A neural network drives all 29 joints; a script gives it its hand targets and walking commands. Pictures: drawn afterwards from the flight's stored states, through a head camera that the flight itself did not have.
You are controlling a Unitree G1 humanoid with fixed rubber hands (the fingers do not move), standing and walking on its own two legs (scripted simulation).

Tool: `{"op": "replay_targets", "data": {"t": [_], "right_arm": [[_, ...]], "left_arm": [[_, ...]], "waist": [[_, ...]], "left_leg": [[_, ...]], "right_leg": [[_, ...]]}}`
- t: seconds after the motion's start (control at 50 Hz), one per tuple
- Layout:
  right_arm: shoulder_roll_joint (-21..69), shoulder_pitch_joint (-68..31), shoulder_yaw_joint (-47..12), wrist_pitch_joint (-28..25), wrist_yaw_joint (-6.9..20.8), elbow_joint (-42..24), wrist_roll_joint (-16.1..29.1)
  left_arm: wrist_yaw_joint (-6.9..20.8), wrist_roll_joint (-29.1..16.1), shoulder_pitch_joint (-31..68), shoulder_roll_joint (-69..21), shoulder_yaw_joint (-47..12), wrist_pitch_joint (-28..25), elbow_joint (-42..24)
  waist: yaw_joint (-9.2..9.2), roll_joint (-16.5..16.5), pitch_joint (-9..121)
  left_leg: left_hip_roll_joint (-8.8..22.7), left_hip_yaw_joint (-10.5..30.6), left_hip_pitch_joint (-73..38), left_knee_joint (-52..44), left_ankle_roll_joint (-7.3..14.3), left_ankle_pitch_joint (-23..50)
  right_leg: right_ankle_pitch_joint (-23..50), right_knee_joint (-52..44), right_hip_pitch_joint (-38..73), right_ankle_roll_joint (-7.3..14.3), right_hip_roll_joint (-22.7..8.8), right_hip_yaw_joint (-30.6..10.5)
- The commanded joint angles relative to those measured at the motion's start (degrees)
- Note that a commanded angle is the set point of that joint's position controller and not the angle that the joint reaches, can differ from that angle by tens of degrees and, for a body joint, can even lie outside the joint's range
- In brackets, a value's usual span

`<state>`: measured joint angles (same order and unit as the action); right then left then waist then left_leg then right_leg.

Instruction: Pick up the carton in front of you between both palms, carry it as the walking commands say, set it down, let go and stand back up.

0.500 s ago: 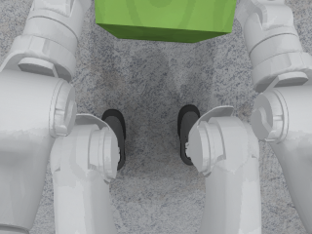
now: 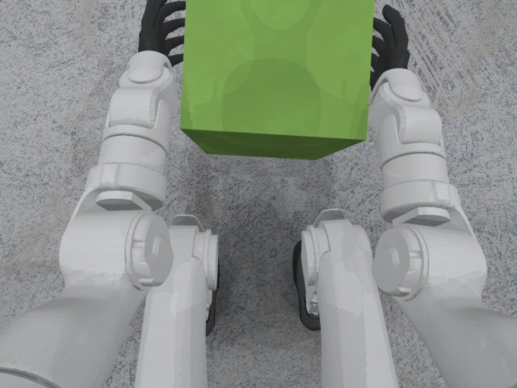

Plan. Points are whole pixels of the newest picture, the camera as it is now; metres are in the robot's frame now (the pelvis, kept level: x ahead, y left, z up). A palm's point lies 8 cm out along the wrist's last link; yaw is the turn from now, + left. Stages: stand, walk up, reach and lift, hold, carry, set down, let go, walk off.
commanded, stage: reach and lift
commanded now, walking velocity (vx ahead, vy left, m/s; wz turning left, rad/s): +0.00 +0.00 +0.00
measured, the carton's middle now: (270, 82) +0.52 -0.02 -0.14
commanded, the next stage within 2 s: none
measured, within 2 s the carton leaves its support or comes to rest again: neither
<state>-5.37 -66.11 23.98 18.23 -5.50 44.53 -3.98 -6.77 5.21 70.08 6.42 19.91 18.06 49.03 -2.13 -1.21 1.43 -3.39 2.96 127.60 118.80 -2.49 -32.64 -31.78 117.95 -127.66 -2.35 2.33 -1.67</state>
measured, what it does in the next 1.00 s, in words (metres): rises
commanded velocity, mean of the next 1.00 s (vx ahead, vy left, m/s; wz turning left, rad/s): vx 0.00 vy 0.00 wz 0.00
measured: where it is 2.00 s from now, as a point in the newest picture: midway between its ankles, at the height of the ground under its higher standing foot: (257, 303)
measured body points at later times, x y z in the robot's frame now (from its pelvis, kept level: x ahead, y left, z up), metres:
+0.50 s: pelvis +0.01 +0.00 +0.12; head +0.25 +0.00 +0.50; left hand +0.50 +0.13 +0.06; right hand +0.48 -0.17 +0.06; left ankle +0.11 +0.13 -0.37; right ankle +0.11 -0.13 -0.37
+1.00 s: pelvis +0.05 +0.00 +0.26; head +0.18 +0.00 +0.69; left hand +0.45 +0.14 +0.23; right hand +0.44 -0.16 +0.22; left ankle +0.10 +0.13 -0.37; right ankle +0.11 -0.13 -0.37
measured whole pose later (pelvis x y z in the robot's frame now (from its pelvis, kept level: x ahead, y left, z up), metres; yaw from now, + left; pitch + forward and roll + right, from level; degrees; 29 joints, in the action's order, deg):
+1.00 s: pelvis +0.05 +0.00 +0.26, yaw +0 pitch +27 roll +0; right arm 5.8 -32.1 22.5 21.7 -0.7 32.2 -12.1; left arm -2.9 12.3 33.3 -7.0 21.9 21.0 33.6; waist -1.5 -1.1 12.8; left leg -2.7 3.4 69.0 67.4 -0.8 -25.3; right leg -24.5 66.8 -69.2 -1.3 1.5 -2.9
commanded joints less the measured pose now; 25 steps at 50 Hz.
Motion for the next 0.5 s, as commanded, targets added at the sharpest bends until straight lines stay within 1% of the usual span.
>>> {"op": "replay_targets", "data": {"t": [0.0, 0.1, 0.18, 0.22, 0.28, 0.34, 0.42, 0.48], "right_arm": [[58.1, -36.9, -19.6, 1.8, 17.8, -0.3, -0.5], [59.0, -39.4, -19.9, 2.4, 18.2, -2.0, -0.5], [60.8, -37.3, -19.7, 4.2, 19.0, -0.4, -1.2], [62.4, -36.0, -20.4, 4.9, 19.4, -0.5, -1.1], [64.9, -33.7, -23.1, 5.6, 20.0, -2.8, 0.1], [66.9, -31.2, -26.6, 5.8, 20.4, -6.0, 1.7], [68.6, -27.3, -30.7, 5.5, 20.2, -9.6, 3.1], [69.3, -23.4, -32.8, 5.2, 19.6, -10.7, 3.5]], "left_arm": [[16.4, -0.2, 32.0, -62.4, -15.8, 0.7, 0.8], [16.0, 0.5, 34.6, -62.7, -15.7, 1.2, -1.3], [16.5, 0.9, 35.0, -63.9, -16.6, 2.7, -2.7], [16.9, 0.6, 34.5, -65.3, -17.6, 3.5, -3.8], [17.5, -0.5, 31.6, -68.2, -19.9, 4.4, -5.8], [17.9, -1.4, 27.1, -70.6, -22.2, 4.9, -7.4], [18.5, -2.6, 21.9, -72.6, -25.5, 4.7, -9.6], [18.6, -3.6, 18.6, -73.3, -27.9, 4.3, -11.0]], "waist": [[-2.35, -0.4, 53.3], [-1.41, -1.0, 59.8], [-1.65, -1.5, 62.7], [-1.67, -1.9, 65.2], [-1.30, -1.9, 69.9], [-0.73, -1.1, 72.2], [-0.67, 0.5, 71.3], [-0.79, 1.0, 69.3]], "left_leg": [[-6.5, -7.1, -28.0, -17.7, 2.1, 6.4], [-6.8, -6.9, -34.2, -22.4, 2.0, 5.8], [-6.7, -7.2, -38.1, -26.0, 1.9, 4.0], [-6.7, -7.3, -40.6, -27.4, 1.7, 4.5], [-6.7, -7.2, -45.7, -29.3, 1.6, 8.6], [-6.8, -6.9, -49.2, -31.2, 1.4, 13.1], [-6.9, -6.2, -52.1, -34.0, 1.3, 16.7], [-7.1, -5.6, -54.4, -36.3, 1.2, 18.1]], "right_leg": [[7.7, -18.3, 30.2, 1.5, 6.4, 7.4], [6.9, -22.0, 34.9, 1.7, 6.6, 7.1], [5.1, -25.5, 38.2, 1.7, 6.6, 7.1], [5.6, -27.0, 40.5, 1.5, 6.6, 7.0], [9.6, -28.8, 44.6, 1.3, 6.7, 7.0], [14.2, -30.4, 49.1, 1.0, 6.8, 6.6], [18.5, -33.3, 54.7, 0.8, 6.9, 5.8], [20.4, -35.7, 58.4, 0.8, 7.0, 5.1]]}}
